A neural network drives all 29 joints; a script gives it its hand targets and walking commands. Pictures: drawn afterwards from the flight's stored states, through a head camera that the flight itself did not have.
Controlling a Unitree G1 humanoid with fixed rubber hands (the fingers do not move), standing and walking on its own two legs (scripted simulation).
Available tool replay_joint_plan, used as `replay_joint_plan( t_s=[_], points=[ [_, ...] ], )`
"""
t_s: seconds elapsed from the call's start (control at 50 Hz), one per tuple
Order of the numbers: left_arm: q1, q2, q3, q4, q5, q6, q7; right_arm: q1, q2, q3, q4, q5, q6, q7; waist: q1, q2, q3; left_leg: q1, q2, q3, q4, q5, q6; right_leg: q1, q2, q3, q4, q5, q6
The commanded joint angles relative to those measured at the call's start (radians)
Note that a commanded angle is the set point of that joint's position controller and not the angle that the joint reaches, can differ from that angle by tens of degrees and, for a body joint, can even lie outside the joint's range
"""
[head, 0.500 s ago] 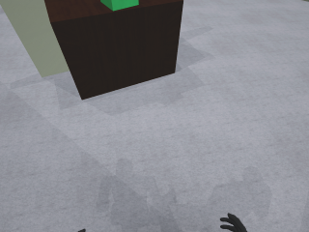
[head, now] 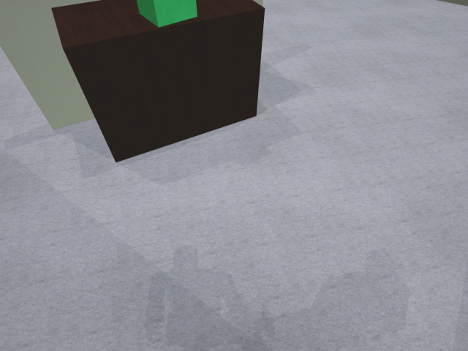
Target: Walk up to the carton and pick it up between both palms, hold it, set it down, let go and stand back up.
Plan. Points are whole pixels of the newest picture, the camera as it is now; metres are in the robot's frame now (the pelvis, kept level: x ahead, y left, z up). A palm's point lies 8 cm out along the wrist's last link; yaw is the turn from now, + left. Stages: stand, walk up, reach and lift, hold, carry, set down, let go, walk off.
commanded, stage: stand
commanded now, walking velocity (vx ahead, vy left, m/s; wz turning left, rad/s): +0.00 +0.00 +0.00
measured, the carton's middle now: out of the picture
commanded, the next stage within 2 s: walk up in 1.46 s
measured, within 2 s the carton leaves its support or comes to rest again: neither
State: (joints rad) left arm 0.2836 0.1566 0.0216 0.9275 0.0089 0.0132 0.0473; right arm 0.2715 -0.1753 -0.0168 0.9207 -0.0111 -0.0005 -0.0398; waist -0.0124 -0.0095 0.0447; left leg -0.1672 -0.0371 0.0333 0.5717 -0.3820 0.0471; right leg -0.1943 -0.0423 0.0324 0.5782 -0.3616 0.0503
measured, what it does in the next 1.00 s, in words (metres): stands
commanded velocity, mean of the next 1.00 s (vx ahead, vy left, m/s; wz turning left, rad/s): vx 0.00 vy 0.00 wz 0.00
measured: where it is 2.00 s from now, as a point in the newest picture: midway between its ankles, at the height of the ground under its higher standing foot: outside the picture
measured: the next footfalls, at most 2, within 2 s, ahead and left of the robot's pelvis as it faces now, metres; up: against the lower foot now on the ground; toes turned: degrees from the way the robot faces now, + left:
right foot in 1.94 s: +0.26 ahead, -0.14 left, +0.00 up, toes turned +5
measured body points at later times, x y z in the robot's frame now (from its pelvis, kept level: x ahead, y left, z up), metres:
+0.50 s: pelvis +0.01 +0.00 +0.01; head +0.03 +0.01 +0.46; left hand +0.00 +0.21 -0.16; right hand +0.01 -0.21 -0.15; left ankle -0.05 +0.09 -0.73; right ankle -0.03 -0.15 -0.73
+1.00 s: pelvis +0.03 +0.01 +0.01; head +0.05 +0.01 +0.46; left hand +0.01 +0.22 -0.16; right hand +0.00 -0.19 -0.16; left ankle -0.05 +0.09 -0.73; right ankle -0.03 -0.15 -0.73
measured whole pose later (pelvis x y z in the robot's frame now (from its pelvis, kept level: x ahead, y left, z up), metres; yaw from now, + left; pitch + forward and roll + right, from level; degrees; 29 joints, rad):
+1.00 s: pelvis +0.03 +0.01 +0.01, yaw +0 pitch -2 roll +0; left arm 0.25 0.11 0.01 1.20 0.00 0.01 0.06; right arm 0.28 -0.11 0.00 1.18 -0.01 -0.02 -0.05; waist -0.01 -0.01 0.07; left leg -0.04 -0.06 0.04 0.44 -0.36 0.06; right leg -0.08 -0.07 0.02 0.46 -0.35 0.07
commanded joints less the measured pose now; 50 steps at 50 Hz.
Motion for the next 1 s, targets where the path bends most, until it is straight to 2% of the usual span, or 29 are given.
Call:
replay_joint_plan(
  t_s=[0.0, 0.02, 0.06, 0.08, 0.1, 0.12, 0.22, 0.24, 0.32, 0.34, 0.36, 0.42, 0.46, 0.48, 0.56, 0.58, 0.6, 0.62, 0.64, 0.66, 0.76, 0.78, 0.82, 0.84, 0.88, 0.9, 0.92, 0.96, 0.98],
  points=[
    [0.077, 0.126, 0.034, 0.007, 0.009, -0.007, 0.008, 0.009, -0.059, -0.013, -0.021, -0.008, -0.012, -0.012, 0.025, 0.05, -0.005, 0.002, 0.116, -0.096, -0.123, 0.5, 0.025, 0.018, -0.043, 0.027, -0.091, 0.389, -0.071],
    [0.061, 0.145, 0.038, 0.019, 0.007, -0.007, 0.015, 0.035, -0.052, -0.014, -0.012, -0.006, -0.013, -0.014, 0.006, -0.031, 0.019, 0.005, 0.121, -0.106, -0.133, 0.498, 0.025, -0.006, -0.035, 0.021, -0.086, 0.393, -0.07],
    [0.069, 0.063, 0.02, 0.036, 0.002, -0.001, 0.006, 0.046, -0.033, -0.002, 0.025, 0.007, -0.022, -0.006, 0.016, 0.041, 0.012, 0.019, 0.108, -0.093, -0.141, 0.552, 0.02, 0.039, -0.043, 0.024, -0.102, 0.402, -0.069],
    [0.048, 0.059, 0.016, 0.046, 0.007, -0.001, 0.009, 0.069, -0.077, -0.016, 0.052, 0.003, -0.022, -0.011, 0.003, 0.012, 0.064, -0.022, 0.107, -0.087, -0.15, 0.548, 0.006, 0.051, -0.059, 0.024, -0.098, 0.392, -0.067],
    [0.082, 0.058, 0.015, 0.053, -0.004, 0.002, 0.01, 0.052, -0.114, -0.024, 0.054, -0.005, -0.017, -0.008, 0.032, -0.016, 0.051, -0.021, 0.12, -0.097, -0.147, 0.548, 0.008, 0.07, -0.055, 0.019, -0.121, 0.392, -0.059],
    [0.1, 0.021, 0.002, 0.085, -0.001, 0.001, 0.012, 0.074, -0.095, -0.029, 0.063, 0.007, -0.018, -0.006, 0.005, -0.009, 0.034, 0.047, 0.1, -0.071, -0.145, 0.474, 0.001, 0.025, -0.05, 0.028, -0.114, 0.397, -0.061],
    [0.045, 0.09, 0.024, 0.099, -0.008, -0.004, 0.004, 0.076, -0.024, -0.008, 0.116, 0.006, -0.015, -0.013, 0.015, 0.027, 0.038, 0.03, 0.105, -0.091, -0.18, 0.496, 0.006, 0.056, -0.032, 0.012, -0.128, 0.344, -0.053],
    [0.044, 0.078, 0.022, 0.129, -0.003, -0.001, 0.005, 0.063, -0.067, -0.02, 0.117, -0.001, -0.017, -0.007, 0.009, -0.03, 0.043, 0.032, 0.111, -0.103, -0.181, 0.468, 0.004, 0.04, -0.028, 0.008, -0.141, 0.332, -0.049],
    [0.074, 0.043, 0.006, 0.174, 0.005, 0.002, 0.011, 0.095, -0.046, -0.017, 0.154, -0.001, -0.019, -0.013, 0.003, 0.03, 0.023, 0.068, 0.114, -0.087, -0.186, 0.49, 0.006, 0.075, -0.048, 0.007, -0.145, 0.352, -0.043],
    [0.065, 0.028, 0.005, 0.173, -0.007, 0.005, 0.011, 0.084, -0.029, -0.008, 0.149, 0.009, -0.023, -0.01, 0.006, -0.024, 0.053, 0.038, 0.113, -0.098, -0.192, 0.486, 0.01, 0.054, -0.039, 0.004, -0.147, 0.322, -0.045],
    [0.034, 0.035, 0.009, 0.157, 0.001, -0.003, 0.018, 0.03, -0.046, -0.013, 0.152, -0.006, -0.022, -0.021, 0.023, 0.045, 0.066, 0.049, 0.124, -0.098, -0.208, 0.522, 0.015, 0.048, -0.045, 0.015, -0.156, 0.313, -0.053],
    [0.027, 0.056, 0.004, 0.173, 0.005, -0.005, 0.011, 0.066, -0.058, -0.019, 0.159, 0.004, -0.013, -0.016, -0.005, -0.035, 0.09, 0.045, 0.115, -0.094, -0.192, 0.514, 0.015, 0.035, -0.047, 0.009, -0.154, 0.351, -0.042],
    [0.075, 0.014, 0.001, 0.208, 0.004, -0.003, 0.011, 0.076, -0.015, -0.004, 0.179, -0.004, -0.018, -0.013, 0.007, 0.018, 0.057, 0.05, 0.11, -0.091, -0.18, 0.5, 0.017, 0.073, -0.056, 0.015, -0.156, 0.422, -0.047],
    [0.088, 0.041, 0.001, 0.225, 0.0, 0.003, 0.011, 0.103, 0.016, 0.005, 0.188, 0.009, -0.018, -0.009, 0.001, -0.031, 0.102, 0.03, 0.101, -0.093, -0.208, 0.462, 0.009, 0.052, -0.053, 0.005, -0.148, 0.351, -0.041],
    [0.092, -0.001, -0.007, 0.235, 0.005, 0.002, 0.013, 0.077, -0.055, -0.01, 0.207, 0.003, -0.019, -0.008, 0.019, 0.048, 0.083, 0.036, 0.105, -0.1, -0.208, 0.491, 0.018, 0.069, -0.058, 0.01, -0.183, 0.315, -0.036],
    [0.061, 0.08, 0.01, 0.234, 0.012, 0.003, 0.014, 0.096, -0.031, -0.002, 0.208, 0.0, -0.018, -0.01, 0.004, 0.002, 0.058, 0.077, 0.117, -0.099, -0.209, 0.566, 0.007, 0.066, -0.055, -0.01, -0.15, 0.349, -0.044],
    [0.101, 0.038, 0.004, 0.243, -0.001, 0.008, 0.017, 0.086, -0.084, -0.013, 0.202, -0.001, -0.029, -0.009, 0.019, 0.034, 0.025, 0.117, 0.137, -0.104, -0.198, 0.643, 0.012, 0.048, -0.05, -0.006, -0.155, 0.364, -0.036],
    [0.102, 0.047, 0.006, 0.258, -0.006, -0.001, 0.024, 0.125, -0.018, 0.003, 0.222, 0.01, -0.031, -0.014, 0.0, -0.021, 0.006, 0.151, 0.138, -0.107, -0.19, 0.63, 0.019, 0.056, -0.055, -0.006, -0.149, 0.379, -0.041],
    [0.078, 0.013, -0.003, 0.246, 0.002, -0.003, 0.018, 0.11, 0.005, 0.009, 0.241, 0.004, -0.029, -0.016, 0.014, 0.058, 0.029, 0.114, 0.119, -0.082, -0.184, 0.633, 0.011, 0.055, -0.057, -0.004, -0.153, 0.381, -0.033],
    [0.057, 0.03, -0.001, 0.232, -0.003, -0.004, 0.015, 0.127, 0.019, 0.016, 0.24, 0.002, -0.022, -0.017, -0.013, 0.055, 0.038, 0.138, 0.122, -0.078, -0.182, 0.666, 0.004, 0.034, -0.05, -0.01, -0.138, 0.346, -0.037],
    [0.078, 0.038, 0.003, 0.262, -0.009, -0.005, 0.014, 0.077, -0.014, 0.012, 0.226, -0.003, -0.025, -0.019, 0.017, -0.042, 0.011, 0.139, 0.145, -0.107, -0.186, 0.706, 0.019, 0.069, -0.059, 0.001, -0.148, 0.401, -0.041],
    [0.051, 0.07, 0.008, 0.249, 0.003, -0.006, 0.013, 0.067, -0.006, 0.006, 0.224, 0.001, -0.024, -0.019, 0.013, 0.04, -0.023, 0.163, 0.133, -0.099, -0.184, 0.74, 0.004, 0.061, -0.052, -0.02, -0.116, 0.451, -0.052],
    [0.083, 0.006, -0.005, 0.276, -0.01, -0.005, 0.022, 0.135, -0.018, 0.008, 0.255, 0.005, -0.031, -0.019, -0.008, 0.018, 0.042, 0.133, 0.121, -0.084, -0.179, 0.765, 0.007, 0.076, -0.055, -0.015, -0.127, 0.423, -0.036],
    [0.078, 0.022, -0.008, 0.276, -0.002, -0.007, 0.016, 0.169, -0.016, 0.008, 0.278, 0.016, -0.024, -0.024, -0.006, 0.073, 0.058, 0.122, 0.122, -0.083, -0.187, 0.797, 0.0, 0.055, -0.056, -0.02, -0.122, 0.388, -0.044],
    [0.121, 0.016, -0.009, 0.295, -0.013, 0.0, 0.021, 0.13, 0.006, 0.014, 0.27, -0.002, -0.027, -0.019, 0.016, 0.005, 0.047, 0.128, 0.135, -0.095, -0.183, 0.728, 0.014, 0.065, -0.056, -0.017, -0.149, 0.4, -0.03],
    [0.081, 0.013, -0.007, 0.278, -0.008, -0.004, 0.014, 0.087, 0.016, 0.014, 0.258, 0.001, -0.027, -0.018, 0.008, 0.02, 0.072, 0.114, 0.132, -0.087, -0.197, 0.704, 0.016, 0.053, -0.068, -0.013, -0.156, 0.4, -0.031],
    [0.07, 0.034, -0.005, 0.282, -0.007, -0.003, 0.014, 0.113, -0.038, 0.004, 0.254, 0.0, -0.026, -0.021, 0.011, -0.065, 0.038, 0.077, 0.134, -0.099, -0.195, 0.633, 0.012, 0.101, -0.058, -0.009, -0.157, 0.376, -0.026],
    [0.069, -0.005, -0.01, 0.285, -0.001, -0.008, 0.011, 0.131, -0.051, -0.005, 0.268, 0.007, -0.028, -0.02, 0.004, 0.004, 0.096, 0.047, 0.115, -0.089, -0.219, 0.666, 0.011, 0.1, -0.069, -0.003, -0.147, 0.421, -0.031],
    [0.068, 0.01, -0.013, 0.276, -0.002, -0.011, 0.018, 0.123, -0.066, -0.003, 0.267, 0.002, -0.032, -0.022, 0.011, -0.009, 0.058, 0.102, 0.122, -0.083, -0.204, 0.677, 0.012, 0.081, -0.065, -0.003, -0.128, 0.443, -0.039]
  ],
)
